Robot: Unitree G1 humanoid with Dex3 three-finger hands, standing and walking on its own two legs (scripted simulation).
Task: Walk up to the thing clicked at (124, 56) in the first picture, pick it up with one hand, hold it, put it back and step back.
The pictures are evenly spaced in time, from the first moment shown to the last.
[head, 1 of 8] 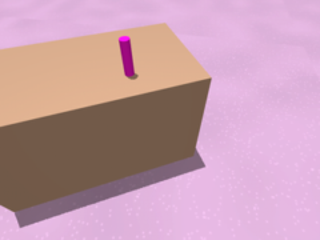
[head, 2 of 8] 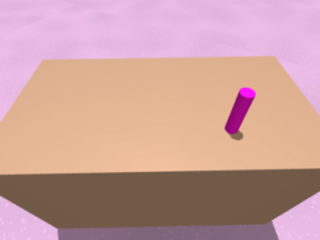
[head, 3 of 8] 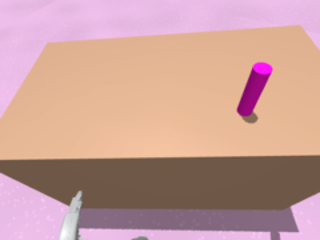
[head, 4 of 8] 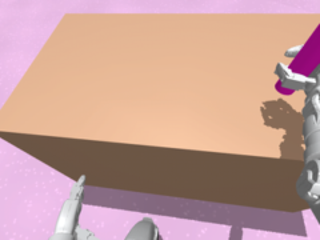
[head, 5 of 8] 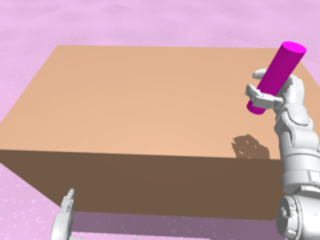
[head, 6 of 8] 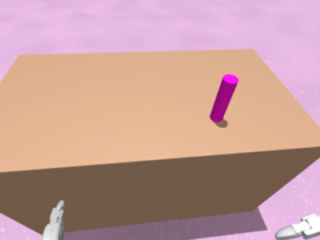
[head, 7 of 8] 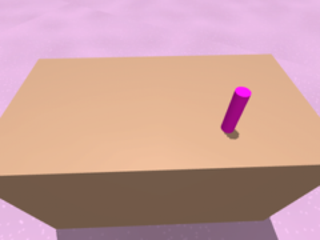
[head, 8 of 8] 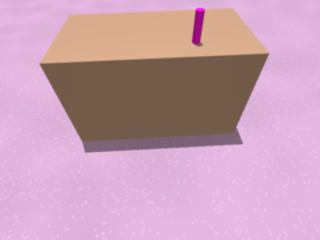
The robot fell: no
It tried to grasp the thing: yes
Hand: right
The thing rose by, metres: 0.25
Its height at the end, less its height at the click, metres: +0.00
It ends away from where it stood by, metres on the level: 0.01
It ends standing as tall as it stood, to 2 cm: yes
